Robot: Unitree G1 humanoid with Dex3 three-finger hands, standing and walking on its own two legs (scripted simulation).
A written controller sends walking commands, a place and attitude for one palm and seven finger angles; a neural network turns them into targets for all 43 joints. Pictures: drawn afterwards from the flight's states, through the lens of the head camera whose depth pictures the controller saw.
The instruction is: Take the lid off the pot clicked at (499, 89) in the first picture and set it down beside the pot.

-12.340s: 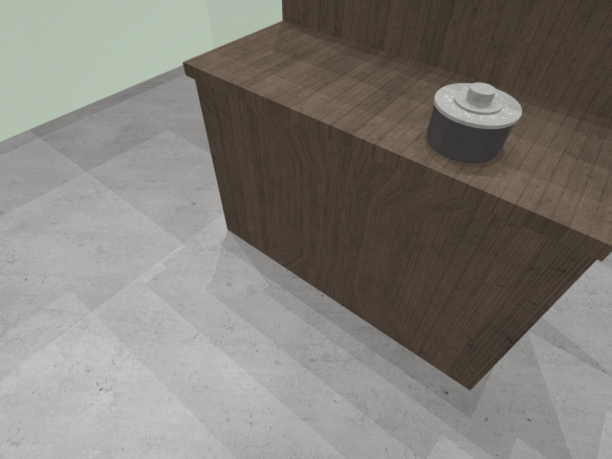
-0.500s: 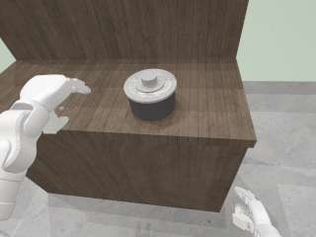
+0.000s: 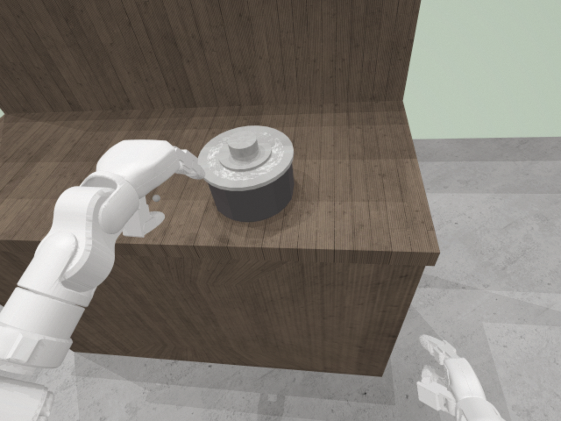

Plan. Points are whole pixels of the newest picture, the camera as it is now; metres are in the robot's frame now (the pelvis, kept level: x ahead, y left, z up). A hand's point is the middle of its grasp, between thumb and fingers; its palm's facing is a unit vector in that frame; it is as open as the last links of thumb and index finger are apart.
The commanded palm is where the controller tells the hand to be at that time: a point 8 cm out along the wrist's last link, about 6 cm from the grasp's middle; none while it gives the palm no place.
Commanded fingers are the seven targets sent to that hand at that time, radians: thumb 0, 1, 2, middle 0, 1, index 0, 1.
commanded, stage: move the open hand above the knob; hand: left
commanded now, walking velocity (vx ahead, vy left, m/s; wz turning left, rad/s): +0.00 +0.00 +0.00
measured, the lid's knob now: (243, 144) +0.53 +0.12 +0.12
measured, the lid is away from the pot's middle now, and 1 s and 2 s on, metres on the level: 0.00 0.00 0.00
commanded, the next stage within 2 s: none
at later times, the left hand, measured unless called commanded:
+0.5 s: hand (180, 153) +0.42 +0.18 +0.19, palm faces -0.16 -0.07 -0.98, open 10.1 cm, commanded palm +0.40 +0.17 +0.25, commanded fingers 0.00 -0.36 1.59 -0.85 -0.08 -0.85 -0.08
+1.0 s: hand (224, 117) +0.49 +0.12 +0.20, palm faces -0.20 -0.04 -0.98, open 10.1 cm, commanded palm +0.48 +0.13 +0.25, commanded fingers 0.00 -0.36 1.59 -0.85 -0.08 -0.85 -0.08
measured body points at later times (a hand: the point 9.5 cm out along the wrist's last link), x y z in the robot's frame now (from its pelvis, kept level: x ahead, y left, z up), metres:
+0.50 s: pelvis +0.02 -0.01 +0.00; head +0.03 -0.06 +0.45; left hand +0.42 +0.18 +0.24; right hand +0.21 -0.24 -0.11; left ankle +0.07 +0.08 -0.74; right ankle -0.02 -0.11 -0.74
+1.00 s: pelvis +0.03 +0.00 +0.00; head +0.05 -0.04 +0.45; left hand +0.49 +0.12 +0.25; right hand +0.15 -0.26 -0.13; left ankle +0.07 +0.08 -0.74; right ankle -0.02 -0.11 -0.74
